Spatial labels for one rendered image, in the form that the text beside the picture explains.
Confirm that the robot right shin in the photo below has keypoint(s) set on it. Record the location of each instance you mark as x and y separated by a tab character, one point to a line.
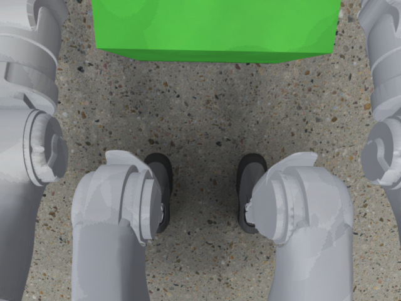
253	214

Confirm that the right robot thigh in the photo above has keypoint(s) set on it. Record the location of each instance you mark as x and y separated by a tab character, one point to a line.
301	208

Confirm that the left robot forearm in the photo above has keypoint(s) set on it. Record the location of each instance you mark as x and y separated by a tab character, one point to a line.
30	42

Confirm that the carton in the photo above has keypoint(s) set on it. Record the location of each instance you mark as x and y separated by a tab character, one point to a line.
219	31

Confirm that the right robot forearm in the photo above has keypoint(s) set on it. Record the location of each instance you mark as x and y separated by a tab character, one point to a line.
381	22

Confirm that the robot right upper arm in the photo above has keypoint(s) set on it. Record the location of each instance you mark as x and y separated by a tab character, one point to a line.
381	161

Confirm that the robot left upper arm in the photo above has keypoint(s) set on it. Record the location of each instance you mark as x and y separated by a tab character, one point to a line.
33	153

